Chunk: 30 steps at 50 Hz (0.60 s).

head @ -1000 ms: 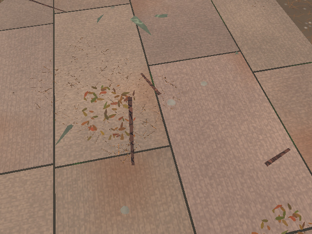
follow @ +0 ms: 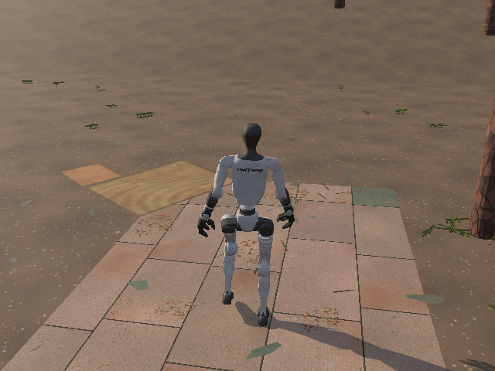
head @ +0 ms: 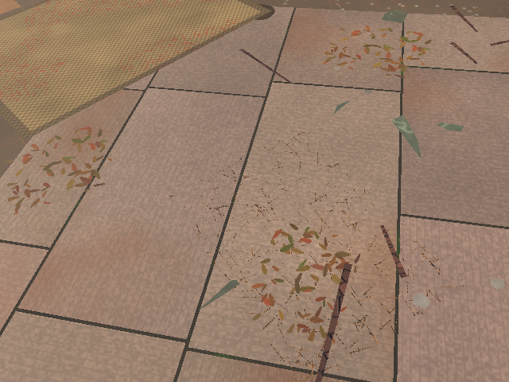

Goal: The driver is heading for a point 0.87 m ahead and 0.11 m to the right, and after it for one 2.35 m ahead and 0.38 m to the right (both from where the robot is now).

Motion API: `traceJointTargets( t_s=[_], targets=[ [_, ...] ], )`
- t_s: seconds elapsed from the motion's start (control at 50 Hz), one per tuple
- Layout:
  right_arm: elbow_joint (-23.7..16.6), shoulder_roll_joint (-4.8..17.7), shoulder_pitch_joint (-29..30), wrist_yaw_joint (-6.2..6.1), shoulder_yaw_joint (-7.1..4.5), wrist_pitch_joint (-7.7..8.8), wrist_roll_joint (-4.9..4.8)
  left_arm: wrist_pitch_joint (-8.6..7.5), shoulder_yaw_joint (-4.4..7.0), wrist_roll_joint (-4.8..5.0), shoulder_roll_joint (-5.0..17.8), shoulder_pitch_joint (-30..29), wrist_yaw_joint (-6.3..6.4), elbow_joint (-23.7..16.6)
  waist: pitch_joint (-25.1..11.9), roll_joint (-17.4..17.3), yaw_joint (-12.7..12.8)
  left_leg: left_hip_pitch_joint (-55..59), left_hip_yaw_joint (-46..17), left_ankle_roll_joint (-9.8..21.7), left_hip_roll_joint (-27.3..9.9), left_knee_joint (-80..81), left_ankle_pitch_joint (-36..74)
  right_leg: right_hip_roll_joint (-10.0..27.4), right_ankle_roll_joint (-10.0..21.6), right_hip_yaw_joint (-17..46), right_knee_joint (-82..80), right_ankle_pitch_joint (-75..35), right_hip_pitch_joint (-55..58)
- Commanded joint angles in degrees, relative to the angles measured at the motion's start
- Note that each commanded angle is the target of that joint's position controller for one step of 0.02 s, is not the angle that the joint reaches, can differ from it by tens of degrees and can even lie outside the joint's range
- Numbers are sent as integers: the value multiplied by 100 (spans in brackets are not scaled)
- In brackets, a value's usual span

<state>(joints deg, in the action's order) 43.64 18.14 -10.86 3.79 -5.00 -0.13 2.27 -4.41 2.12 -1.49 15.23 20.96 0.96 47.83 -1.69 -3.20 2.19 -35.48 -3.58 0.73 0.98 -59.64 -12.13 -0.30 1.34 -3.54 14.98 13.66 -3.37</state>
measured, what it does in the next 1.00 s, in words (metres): walks ahead, turning right: left foot, then right foot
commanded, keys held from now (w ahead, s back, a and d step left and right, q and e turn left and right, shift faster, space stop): w+q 0.06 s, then w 0.06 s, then w+e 0.88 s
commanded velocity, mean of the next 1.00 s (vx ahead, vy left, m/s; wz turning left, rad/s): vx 0.49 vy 0.00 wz -0.22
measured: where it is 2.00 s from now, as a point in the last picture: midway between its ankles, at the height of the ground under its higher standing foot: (334, 225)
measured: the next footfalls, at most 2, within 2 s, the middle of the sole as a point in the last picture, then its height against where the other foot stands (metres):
left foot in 0.24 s outside the picture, level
right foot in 0.76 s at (311, 370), level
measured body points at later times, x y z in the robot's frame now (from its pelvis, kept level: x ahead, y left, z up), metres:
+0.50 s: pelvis +0.26 +0.06 +0.00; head +0.28 +0.07 +0.45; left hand +0.31 +0.33 -0.14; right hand +0.31 -0.20 -0.13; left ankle +0.22 +0.13 -0.75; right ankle +0.32 -0.09 -0.67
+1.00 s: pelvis +0.53 +0.00 -0.01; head +0.56 -0.02 +0.44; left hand +0.65 +0.26 -0.13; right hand +0.59 -0.28 -0.13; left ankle +0.63 +0.17 -0.67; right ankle +0.52 -0.04 -0.75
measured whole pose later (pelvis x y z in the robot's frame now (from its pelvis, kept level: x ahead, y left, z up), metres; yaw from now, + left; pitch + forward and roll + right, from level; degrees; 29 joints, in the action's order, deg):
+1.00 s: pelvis +0.53 +0.00 -0.01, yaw -18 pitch +0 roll +0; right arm 44.4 14.8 -8.5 0.6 -1.9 2.0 2.6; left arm -2.1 4.2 -0.1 15.4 18.5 -0.6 50.4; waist 3.3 -1.7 1.1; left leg -34.3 -2.5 -2.2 -7.5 -60.4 -14.7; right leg -8.3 8.0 1.3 20.6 10.3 -10.3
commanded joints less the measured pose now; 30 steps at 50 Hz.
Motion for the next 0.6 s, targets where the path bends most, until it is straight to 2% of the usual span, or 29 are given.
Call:
traceJointTargets(
  t_s=[0.02,0.1,0.14,0.16,0.18,0.2,0.22,0.24,0.26,0.28,0.3,0.32,0.34,0.36,0.38,0.44,0.5,0.54,0.6],
  targets=[
    [-573,138,736,95,39,19,-5,-104,162,-2,653,222,-58,-168,619,918,119,-1218,108,-90,-204,122,328,1353,613,681,-681,-1188,497],
    [-839,-55,1423,179,189,42,1,-112,160,8,667,388,-72,-20,756,992,249,-557,563,28,-233,1502,632,1321,574,117,-621,-1961,336],
    [-892,-101,1581,162,247,58,19,-91,160,10,716,596,-64,151,800,1026,277,-53,801,217,-127,2130,375,1408,571,24,-548,-2422,381],
    [-881,-91,1556,122,259,69,36,-61,161,25,761,701,-61,264,788,1073,235,279,925,343,-19,2383,192,1446,588,9,-409,-2997,436],
    [-824,-39,1388,61,245,90,48,-33,162,46,832,739,-58,364,684,1118,96,725,1052,485,141,2562,-6,1470,599,-15,-62,-4144,513],
    [-674,54,945,-15,205,131,60,-7,165,67,918,766,-56,453,399,1134,-155,1347,1138,625,323,2748,-127,1456,589,-27,580,-5292,611],
    [-358,172,29,-98,148,210,87,20,154,121,957,736,-47,511,-113,1025,-610,2535,1131,778,434,3173,215,1326,506,-140,1604,-5605,390],
    [-57,466,-929,-197,42,280,190,4,109,174,864,655,-55,435,-733,878,-1037,4164,554,939,-152,3198,299,1156,420,-167,2861,-4315,-647],
    [6,1119,-1541,-309,-97,308,289,-17,-81,279,72,813,-155,53,-1767,-540,-1012,6149,-2031,1424,-2313,3333,36,418,171,-292,5035,17,-2691],
    [-2,1225,-1701,-361,-146,262,45,14,108,249,608,790,-77,140,-2285,-451,-1127,5835,-3370,1686,-2887,3935,754,-124,219,560,6101,1625,-3032],
    [81,965,-1162,-372,-77,255,-58,39,187,212,738,279,-61,44,-1229,-65,-870,4995,-2188,1455,-2449,3999,859,228,294,883,6100,1116,-3313],
    [96,523,-723,-361,47,304,-73,13,125,202,513,192,-92,54,-405,-98,-616,4073,-1430,1230,-2147,4271,1027,448,303,734,5680,744,-3266],
    [102,215,-431,-347,134,358,-65,63,133,158,408,237,-108,184,3,-51,-427,3478,-883,946,-1828,4528,1013,577,284,685,5312,535,-3040],
    [140,65,-310,-362,184,400,-99,163,139,37,338,395,-138,281,224,-236,-251,3000,-487,817,-1622,4707,1110,624,232,635,5134,423,-2766],
    [174,-18,-276,-365,209,445,-95,254,128,-12,207,563,-187,389,261,-256,-155,2765,-206,778,-1524,4855,1122,606,200,595,5110,313,-2570],
    [355,79,-473,-369,169,616,-138,355,165,-2,86,200,-301,258,470,-214,-55,2709,290,800,-1472,5164,1483,613,164,531,4952,-162,-2968],
    [492,5,-664,-401,179,649,-120,362,165,-12,58,-476,-359,19,676,-175,-121,2867,751,816,-1411,5275,1676,662,112,462,4459,-820,-3545],
    [561,-29,-710,-418,198,653,-123,328,113,-12,-24,-931,-406,-150,775,-121,-169,2868,1087,786,-1315,5254,1862,615,109,301,3664,-1284,-3485],
    [698,144,-961,-475,167,650,-131,318,39,-36,-75,-1573,-483,-407,856,-65,-319,3123,1355,763,-1448,5248,2236,512,230,-57,2690,-1562,-3214]
  ],
)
